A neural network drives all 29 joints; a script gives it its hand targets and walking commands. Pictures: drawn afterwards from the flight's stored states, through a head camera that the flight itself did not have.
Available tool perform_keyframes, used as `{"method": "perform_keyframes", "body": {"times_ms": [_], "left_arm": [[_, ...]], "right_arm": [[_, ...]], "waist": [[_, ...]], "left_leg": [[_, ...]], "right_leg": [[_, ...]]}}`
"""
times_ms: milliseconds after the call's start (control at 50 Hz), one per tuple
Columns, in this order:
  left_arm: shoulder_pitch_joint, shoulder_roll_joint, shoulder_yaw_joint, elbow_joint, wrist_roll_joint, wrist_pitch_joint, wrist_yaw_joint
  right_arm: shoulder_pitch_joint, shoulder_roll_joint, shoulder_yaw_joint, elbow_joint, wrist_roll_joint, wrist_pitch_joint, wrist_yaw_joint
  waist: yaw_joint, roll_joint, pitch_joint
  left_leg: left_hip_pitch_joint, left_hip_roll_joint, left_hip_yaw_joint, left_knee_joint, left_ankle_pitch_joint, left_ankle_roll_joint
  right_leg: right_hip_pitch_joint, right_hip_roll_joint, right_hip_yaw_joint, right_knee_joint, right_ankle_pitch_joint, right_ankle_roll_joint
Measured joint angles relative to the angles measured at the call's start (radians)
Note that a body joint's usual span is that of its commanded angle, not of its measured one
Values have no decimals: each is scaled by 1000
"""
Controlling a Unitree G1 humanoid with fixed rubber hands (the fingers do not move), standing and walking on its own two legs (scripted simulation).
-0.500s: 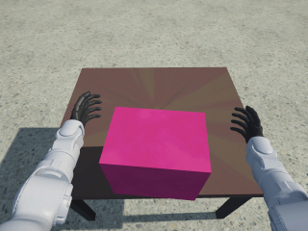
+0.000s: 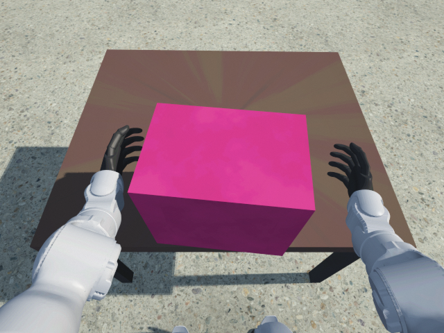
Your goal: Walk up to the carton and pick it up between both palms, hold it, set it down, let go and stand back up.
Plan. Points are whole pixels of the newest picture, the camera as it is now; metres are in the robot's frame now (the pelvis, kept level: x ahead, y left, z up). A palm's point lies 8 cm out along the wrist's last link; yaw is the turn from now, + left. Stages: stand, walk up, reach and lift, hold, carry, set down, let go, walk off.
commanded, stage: reach and lift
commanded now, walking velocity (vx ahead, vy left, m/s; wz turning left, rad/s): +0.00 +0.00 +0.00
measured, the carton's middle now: (224, 185) +0.42 -0.01 -0.02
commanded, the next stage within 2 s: none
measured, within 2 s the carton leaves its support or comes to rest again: neither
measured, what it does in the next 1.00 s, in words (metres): stands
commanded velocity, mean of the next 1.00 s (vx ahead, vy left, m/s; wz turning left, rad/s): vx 0.00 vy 0.00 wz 0.00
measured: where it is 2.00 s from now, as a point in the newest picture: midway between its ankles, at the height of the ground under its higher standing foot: outside the picture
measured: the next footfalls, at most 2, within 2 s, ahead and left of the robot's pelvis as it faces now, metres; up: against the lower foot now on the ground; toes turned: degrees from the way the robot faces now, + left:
none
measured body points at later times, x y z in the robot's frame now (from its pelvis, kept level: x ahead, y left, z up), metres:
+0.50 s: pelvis +0.01 +0.00 +0.00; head +0.11 +0.00 +0.43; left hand +0.46 +0.17 +0.02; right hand +0.42 -0.23 +0.01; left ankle +0.02 +0.13 -0.68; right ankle +0.05 -0.13 -0.68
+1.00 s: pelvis +0.00 +0.00 +0.00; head +0.11 +0.01 +0.44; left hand +0.45 +0.16 +0.01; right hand +0.41 -0.22 +0.01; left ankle +0.02 +0.13 -0.68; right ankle +0.05 -0.13 -0.68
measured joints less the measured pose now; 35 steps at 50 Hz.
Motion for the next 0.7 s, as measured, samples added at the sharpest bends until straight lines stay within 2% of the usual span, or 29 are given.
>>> {"method": "perform_keyframes", "body": {"times_ms": [140,320,480,700], "left_arm": [[6,-15,-16,-35,-29,3,17],[43,-18,22,-101,-13,21,20],[55,-53,72,-110,74,8,18],[71,-106,151,-131,198,-13,60]], "right_arm": [[6,-16,-1,-73,5,19,6],[14,8,2,-130,-23,40,-31],[5,73,-35,-76,-81,-4,-62],[-32,133,-165,53,-177,-90,-81]], "waist": [[5,-1,-2],[17,14,-18],[29,27,-16],[29,27,-3]], "left_leg": [[-55,-1,9,22,3,-4],[-63,1,16,26,-10,-2],[-31,7,1,28,-27,0],[-19,14,-28,27,-28,-3]], "right_leg": [[-65,0,10,32,2,0],[-77,4,19,38,-9,2],[-31,10,5,16,-15,3],[6,19,-21,-23,-3,2]]}}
